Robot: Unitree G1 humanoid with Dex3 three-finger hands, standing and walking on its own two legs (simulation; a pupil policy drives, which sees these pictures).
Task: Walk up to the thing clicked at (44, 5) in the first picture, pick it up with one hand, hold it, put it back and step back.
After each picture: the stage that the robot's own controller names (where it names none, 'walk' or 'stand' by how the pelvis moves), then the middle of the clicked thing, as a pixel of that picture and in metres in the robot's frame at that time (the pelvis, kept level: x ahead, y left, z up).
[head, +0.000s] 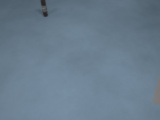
stand; (44, 8) +2.12 +0.51 -0.66
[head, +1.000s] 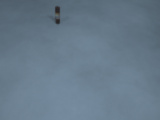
walk; (57, 15) +2.01 +0.21 -0.64
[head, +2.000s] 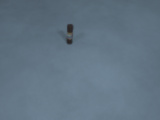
walk; (69, 34) +1.39 +0.07 -0.65
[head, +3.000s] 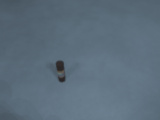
walk; (61, 71) +0.88 +0.16 -0.64
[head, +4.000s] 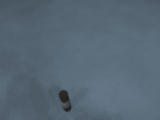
walk; (65, 101) +0.58 +0.19 -0.64
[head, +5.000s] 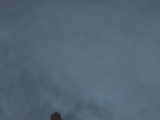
stand; out of the picture +0.42 +0.18 -0.64
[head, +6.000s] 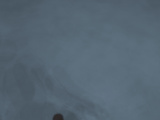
stand; out of the picture +0.39 +0.15 -0.64
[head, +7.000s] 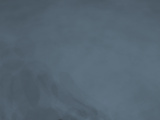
stand; out of the picture +0.39 +0.15 -0.66
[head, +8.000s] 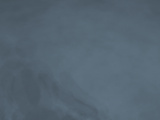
stand; out of the picture +0.38 +0.15 -0.66
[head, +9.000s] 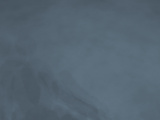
stand; out of the picture +0.37 +0.15 -0.66
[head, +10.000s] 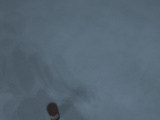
go down; (53, 112) +0.40 +0.16 -0.61
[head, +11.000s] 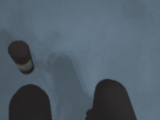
go down; (23, 60) +0.45 +0.21 -0.24
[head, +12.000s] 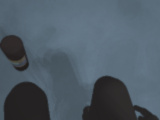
close in; (17, 56) +0.45 +0.22 -0.23
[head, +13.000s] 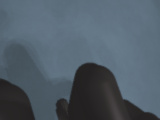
close in; out of the picture +0.43 +0.26 -0.16
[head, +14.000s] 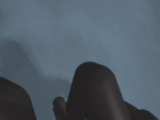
lift; out of the picture +0.42 +0.26 -0.15
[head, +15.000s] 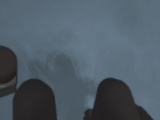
lift; (3, 74) +0.32 +0.25 -0.05
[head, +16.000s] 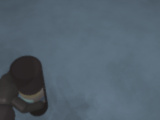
hold; (33, 91) +0.30 +0.15 +0.08
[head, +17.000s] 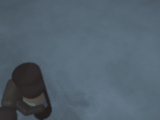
hold; (36, 95) +0.30 +0.15 +0.03
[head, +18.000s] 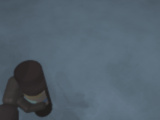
hold; (37, 93) +0.30 +0.15 +0.04
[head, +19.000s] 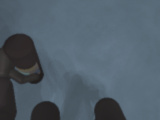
crouch; (28, 64) +0.40 +0.16 -0.02
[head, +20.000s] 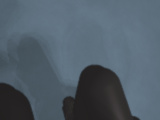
lower; out of the picture +0.43 +0.26 -0.15
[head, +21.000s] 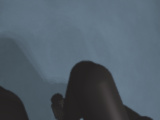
lower; out of the picture +0.43 +0.27 -0.16
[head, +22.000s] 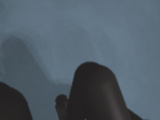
lower; out of the picture +0.42 +0.27 -0.16
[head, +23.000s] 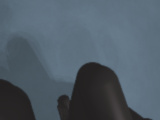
lower; out of the picture +0.41 +0.26 -0.16
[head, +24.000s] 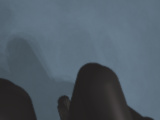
rest; out of the picture +0.40 +0.26 -0.16
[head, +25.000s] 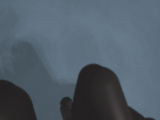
withdraw; out of the picture +0.41 +0.24 -0.17
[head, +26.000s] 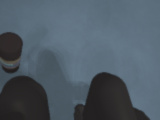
stand; (10, 56) +0.42 +0.22 -0.19
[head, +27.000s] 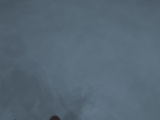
stand; out of the picture +0.37 +0.14 -0.57
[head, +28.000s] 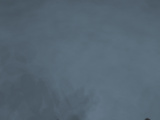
stand; out of the picture +0.37 +0.15 -0.60
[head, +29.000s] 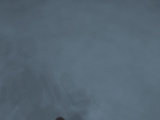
stand; out of the picture +0.37 +0.14 -0.60
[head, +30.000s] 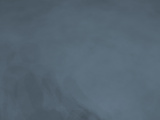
stand; out of the picture +0.39 +0.14 -0.65
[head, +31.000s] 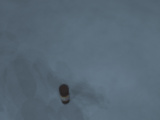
walk; (64, 95) +0.52 +0.12 -0.63
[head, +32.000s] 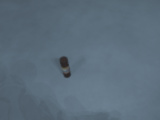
walk; (65, 67) +0.82 +0.20 -0.63
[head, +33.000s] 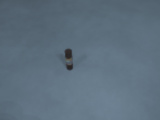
stand; (69, 60) +1.06 +0.13 -0.63
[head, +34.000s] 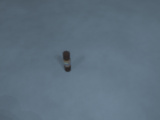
stand; (67, 61) +1.04 +0.14 -0.66
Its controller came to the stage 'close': yes
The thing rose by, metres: 0.69
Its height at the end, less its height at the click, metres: +0.00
